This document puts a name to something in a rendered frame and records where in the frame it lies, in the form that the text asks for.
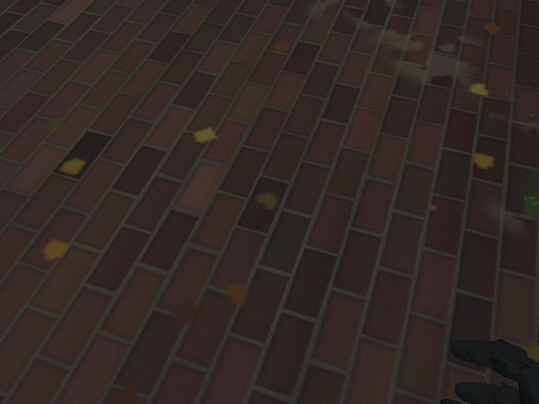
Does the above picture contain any right robot hand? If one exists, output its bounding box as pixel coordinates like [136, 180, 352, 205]
[440, 339, 539, 404]

